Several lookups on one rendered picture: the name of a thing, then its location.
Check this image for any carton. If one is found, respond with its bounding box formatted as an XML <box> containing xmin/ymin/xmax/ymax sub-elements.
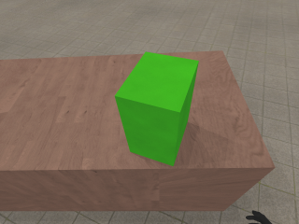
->
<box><xmin>115</xmin><ymin>51</ymin><xmax>199</xmax><ymax>166</ymax></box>

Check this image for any pedestal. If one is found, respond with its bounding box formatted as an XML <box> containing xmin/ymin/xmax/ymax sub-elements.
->
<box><xmin>0</xmin><ymin>50</ymin><xmax>276</xmax><ymax>212</ymax></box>

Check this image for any right robot hand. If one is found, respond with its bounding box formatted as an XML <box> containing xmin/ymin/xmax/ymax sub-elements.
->
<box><xmin>246</xmin><ymin>210</ymin><xmax>272</xmax><ymax>224</ymax></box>

